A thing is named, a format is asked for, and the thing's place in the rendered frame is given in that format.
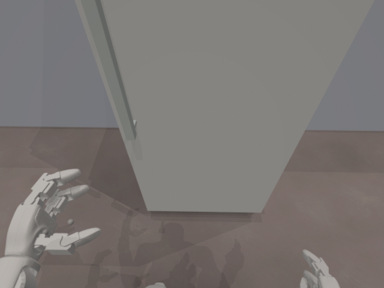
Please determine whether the left robot forearm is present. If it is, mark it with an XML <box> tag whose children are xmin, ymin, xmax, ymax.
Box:
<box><xmin>0</xmin><ymin>255</ymin><xmax>41</xmax><ymax>288</ymax></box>

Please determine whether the handle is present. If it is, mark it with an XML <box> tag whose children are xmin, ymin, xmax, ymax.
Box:
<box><xmin>81</xmin><ymin>0</ymin><xmax>137</xmax><ymax>140</ymax></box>

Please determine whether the left robot hand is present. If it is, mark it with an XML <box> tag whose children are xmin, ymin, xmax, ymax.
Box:
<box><xmin>4</xmin><ymin>169</ymin><xmax>101</xmax><ymax>261</ymax></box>

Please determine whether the right robot hand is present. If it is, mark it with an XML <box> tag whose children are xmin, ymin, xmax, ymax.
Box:
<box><xmin>299</xmin><ymin>250</ymin><xmax>340</xmax><ymax>288</ymax></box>

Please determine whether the fridge door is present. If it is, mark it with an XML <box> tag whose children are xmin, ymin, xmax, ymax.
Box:
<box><xmin>75</xmin><ymin>0</ymin><xmax>374</xmax><ymax>213</ymax></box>

